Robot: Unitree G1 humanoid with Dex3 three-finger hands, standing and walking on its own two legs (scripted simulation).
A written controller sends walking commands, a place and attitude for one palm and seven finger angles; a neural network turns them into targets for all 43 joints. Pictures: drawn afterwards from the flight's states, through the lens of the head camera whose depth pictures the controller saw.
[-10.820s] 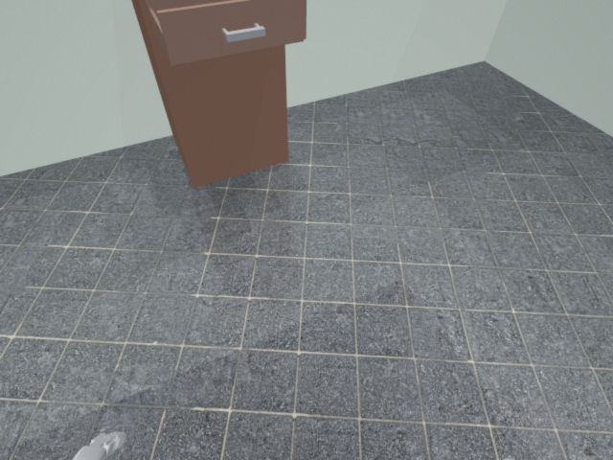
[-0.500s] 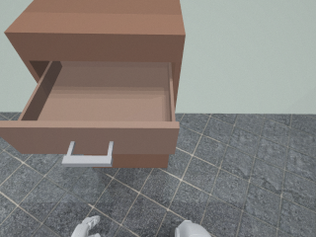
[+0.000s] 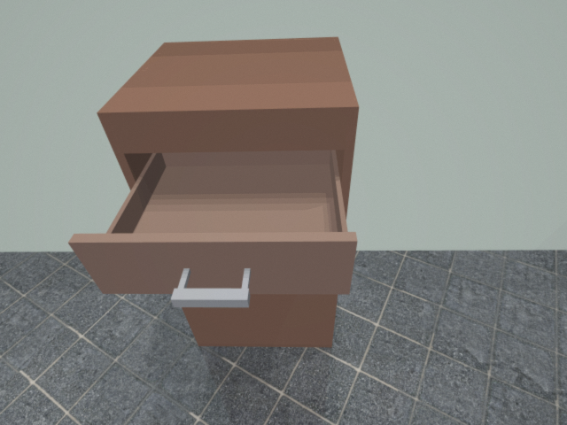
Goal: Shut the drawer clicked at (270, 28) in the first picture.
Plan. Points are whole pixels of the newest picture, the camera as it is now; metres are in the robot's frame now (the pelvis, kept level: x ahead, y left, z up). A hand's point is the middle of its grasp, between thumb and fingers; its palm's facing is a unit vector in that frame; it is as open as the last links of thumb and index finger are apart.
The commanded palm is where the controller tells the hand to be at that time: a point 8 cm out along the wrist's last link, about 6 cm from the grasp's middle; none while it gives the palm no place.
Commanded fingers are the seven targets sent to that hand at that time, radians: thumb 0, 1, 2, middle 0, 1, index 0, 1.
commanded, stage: come to a stop and stand still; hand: left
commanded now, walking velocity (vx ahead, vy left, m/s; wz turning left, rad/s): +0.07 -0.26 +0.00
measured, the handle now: (213, 286) +0.33 +0.14 +0.02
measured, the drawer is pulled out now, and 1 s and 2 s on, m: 0.25 0.25 0.25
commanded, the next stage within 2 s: look again from close up in 0.60 s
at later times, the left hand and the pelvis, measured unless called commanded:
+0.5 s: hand out of the picture +0.03 +0.15 -0.16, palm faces -0.04 -0.97 -0.23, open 7.2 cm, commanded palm none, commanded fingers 0.00 0.90 0.90 -0.20 -0.30 -0.20 -0.30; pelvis -0.01 -0.03 +0.01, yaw -3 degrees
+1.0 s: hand out of the picture +0.03 +0.16 -0.15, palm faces -0.03 -0.97 -0.23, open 7.3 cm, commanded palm none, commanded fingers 0.00 0.90 0.90 -0.20 -0.30 -0.20 -0.30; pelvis -0.01 -0.02 +0.02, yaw -3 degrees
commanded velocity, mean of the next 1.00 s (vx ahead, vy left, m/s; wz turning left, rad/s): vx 0.00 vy -0.03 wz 0.00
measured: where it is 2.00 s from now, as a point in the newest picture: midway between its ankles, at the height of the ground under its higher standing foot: outside the picture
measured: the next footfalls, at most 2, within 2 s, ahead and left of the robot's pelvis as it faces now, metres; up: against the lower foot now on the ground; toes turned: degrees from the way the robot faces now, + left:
right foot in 0.22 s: +0.00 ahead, -0.08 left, +0.00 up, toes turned -3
left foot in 0.48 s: +0.02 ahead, +0.11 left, +0.00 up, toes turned -1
